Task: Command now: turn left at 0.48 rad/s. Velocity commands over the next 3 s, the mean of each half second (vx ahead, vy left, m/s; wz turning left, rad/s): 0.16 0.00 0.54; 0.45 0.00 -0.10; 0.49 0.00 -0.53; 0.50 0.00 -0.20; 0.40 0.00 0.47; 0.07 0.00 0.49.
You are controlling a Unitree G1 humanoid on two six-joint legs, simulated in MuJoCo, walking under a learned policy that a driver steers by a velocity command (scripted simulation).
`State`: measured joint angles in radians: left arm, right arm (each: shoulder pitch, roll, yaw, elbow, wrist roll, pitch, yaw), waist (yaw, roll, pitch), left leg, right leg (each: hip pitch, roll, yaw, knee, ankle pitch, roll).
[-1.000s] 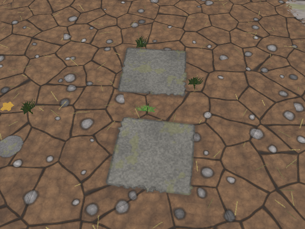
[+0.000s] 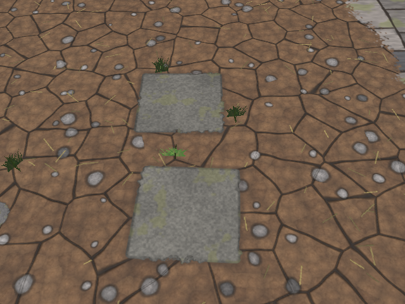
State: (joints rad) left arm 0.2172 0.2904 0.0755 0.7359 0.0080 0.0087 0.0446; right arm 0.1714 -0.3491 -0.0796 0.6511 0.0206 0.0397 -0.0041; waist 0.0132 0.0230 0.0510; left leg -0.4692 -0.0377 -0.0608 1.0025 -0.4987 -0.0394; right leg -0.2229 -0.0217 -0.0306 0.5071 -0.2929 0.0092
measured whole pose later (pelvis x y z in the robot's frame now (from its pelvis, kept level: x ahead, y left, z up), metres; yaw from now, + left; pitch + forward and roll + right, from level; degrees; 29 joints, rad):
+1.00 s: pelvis +0.26 +0.09 +0.01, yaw +11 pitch +2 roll +0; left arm 0.47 0.27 0.05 0.82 -0.03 -0.04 0.01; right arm 0.04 -0.28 -0.02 0.60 0.01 -0.11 0.03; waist 0.12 0.03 0.04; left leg -0.53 0.00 -0.09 0.53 -0.06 -0.04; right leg -0.03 0.05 0.19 0.32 -0.32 -0.03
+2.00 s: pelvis +0.80 +0.06 +0.00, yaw -11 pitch +1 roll -2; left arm 0.30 0.30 0.04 0.76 0.00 -0.07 -0.01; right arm 0.15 -0.28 -0.02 0.72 0.02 -0.07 0.04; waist 0.06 0.05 0.03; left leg -0.63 0.08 -0.03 0.61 0.09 0.00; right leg 0.05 0.08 -0.04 0.22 -0.29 -0.06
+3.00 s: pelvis +1.16 +0.07 +0.00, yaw +22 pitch +0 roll -2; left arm 0.14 0.30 0.05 0.77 0.00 0.01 0.01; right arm 0.20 -0.30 -0.05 0.64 0.00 0.06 -0.01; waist 0.02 -0.01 0.06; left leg -0.28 0.01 -0.02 0.56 -0.28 0.01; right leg -0.34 -0.06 -0.10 0.53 -0.23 0.02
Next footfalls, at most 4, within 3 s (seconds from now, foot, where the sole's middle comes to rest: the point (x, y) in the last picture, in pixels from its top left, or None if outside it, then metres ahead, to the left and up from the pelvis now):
0.16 left None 0.04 0.14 -0.77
0.64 right None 0.23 -0.05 -0.77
1.06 left None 0.43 0.25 -0.77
1.56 right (219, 232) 0.72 -0.01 -0.77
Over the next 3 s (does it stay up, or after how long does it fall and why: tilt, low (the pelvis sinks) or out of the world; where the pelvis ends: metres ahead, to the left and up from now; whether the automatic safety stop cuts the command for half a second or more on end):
stays up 1.16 0.07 0.00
